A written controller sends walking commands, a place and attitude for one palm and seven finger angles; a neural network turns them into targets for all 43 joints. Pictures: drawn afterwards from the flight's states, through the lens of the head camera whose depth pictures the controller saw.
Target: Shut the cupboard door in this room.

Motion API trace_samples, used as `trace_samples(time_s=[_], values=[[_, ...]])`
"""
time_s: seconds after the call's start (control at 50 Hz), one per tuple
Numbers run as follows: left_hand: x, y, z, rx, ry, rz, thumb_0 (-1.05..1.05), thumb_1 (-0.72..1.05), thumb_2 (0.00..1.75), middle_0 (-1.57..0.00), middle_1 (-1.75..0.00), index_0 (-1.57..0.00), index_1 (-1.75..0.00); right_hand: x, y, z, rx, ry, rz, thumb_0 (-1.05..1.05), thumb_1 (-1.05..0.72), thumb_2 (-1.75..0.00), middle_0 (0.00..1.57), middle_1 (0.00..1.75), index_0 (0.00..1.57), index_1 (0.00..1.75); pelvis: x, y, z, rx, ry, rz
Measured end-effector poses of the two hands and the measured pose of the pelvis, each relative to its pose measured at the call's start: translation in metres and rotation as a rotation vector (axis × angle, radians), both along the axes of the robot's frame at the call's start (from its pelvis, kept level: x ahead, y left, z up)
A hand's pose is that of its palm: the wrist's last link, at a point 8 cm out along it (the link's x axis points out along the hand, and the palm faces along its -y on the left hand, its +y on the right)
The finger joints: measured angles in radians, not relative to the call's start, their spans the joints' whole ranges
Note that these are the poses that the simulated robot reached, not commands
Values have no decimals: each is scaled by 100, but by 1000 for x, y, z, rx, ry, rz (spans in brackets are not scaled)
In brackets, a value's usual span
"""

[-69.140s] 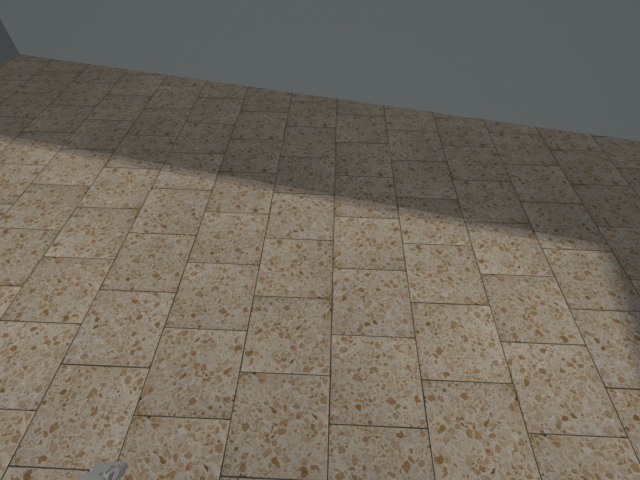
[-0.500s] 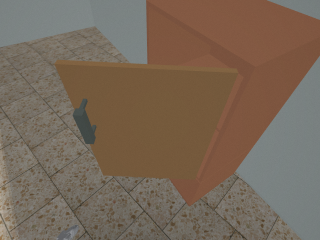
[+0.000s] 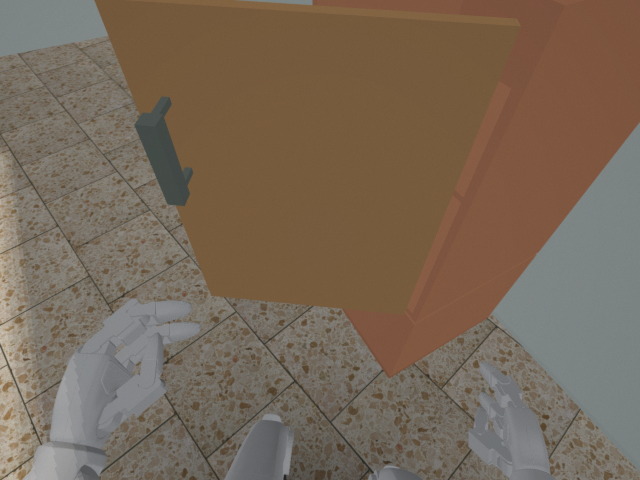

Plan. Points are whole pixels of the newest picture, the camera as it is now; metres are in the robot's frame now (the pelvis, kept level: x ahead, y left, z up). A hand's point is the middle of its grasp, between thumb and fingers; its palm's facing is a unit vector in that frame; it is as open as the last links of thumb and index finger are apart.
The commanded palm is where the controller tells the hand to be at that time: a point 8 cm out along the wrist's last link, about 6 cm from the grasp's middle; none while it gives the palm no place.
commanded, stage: raise the hand and make a fist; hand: left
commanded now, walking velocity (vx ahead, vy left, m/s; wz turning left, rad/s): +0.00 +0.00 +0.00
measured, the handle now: (171, 152) +0.47 +0.25 +0.14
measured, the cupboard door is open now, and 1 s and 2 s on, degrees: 54 54 54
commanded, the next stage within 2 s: bring the fist close to the handle in 1.32 s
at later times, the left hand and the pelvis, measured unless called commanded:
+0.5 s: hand (139, 338) +0.23 +0.21 +0.11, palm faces +0.00 -1.00 -0.04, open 3.3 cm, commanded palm +0.21 +0.26 +0.12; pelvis +0.02 +0.03 +0.03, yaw -1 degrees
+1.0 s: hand (126, 305) +0.24 +0.22 +0.15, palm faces +0.00 -1.00 -0.05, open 3.1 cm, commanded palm +0.22 +0.27 +0.15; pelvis +0.02 +0.03 +0.06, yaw +0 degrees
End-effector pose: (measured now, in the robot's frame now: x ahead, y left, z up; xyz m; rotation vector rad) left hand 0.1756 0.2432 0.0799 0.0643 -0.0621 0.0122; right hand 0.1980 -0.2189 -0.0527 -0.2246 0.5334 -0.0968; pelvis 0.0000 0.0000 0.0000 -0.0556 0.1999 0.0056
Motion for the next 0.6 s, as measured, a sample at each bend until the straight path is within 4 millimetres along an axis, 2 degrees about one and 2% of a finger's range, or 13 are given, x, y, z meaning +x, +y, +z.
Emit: trace_samples(time_s=[0.1,0.18,0.26,0.4,0.6], values=[[26,-2,0,-25,122,-56,1,90,90,-67,-81,-67,-81,-28,7,-6,50,91,-76,1,-90,-90,20,30,20,30,5,5,12,9,-3,-15],[31,9,7,-25,149,-10,1,90,90,-74,-89,-75,-89,-45,4,-3,46,137,-127,1,-90,-90,20,30,20,30,13,12,21,17,-4,-30],[32,17,17,-18,95,13,2,90,90,-81,-97,-82,-97,-51,-2,0,11,157,-136,1,-90,-90,20,30,20,30,17,19,24,16,-3,-31],[32,17,21,-27,81,-22,1,90,90,-94,-111,-95,-111,-35,-2,14,-32,127,-118,1,-90,-90,20,30,20,30,19,29,27,9,-14,-26],[33,28,43,-20,38,4,1,90,90,-113,-131,-113,-131,-2,28,42,0,22,-30,1,-90,-90,20,30,20,30,18,35,38,-1,-53,-14]])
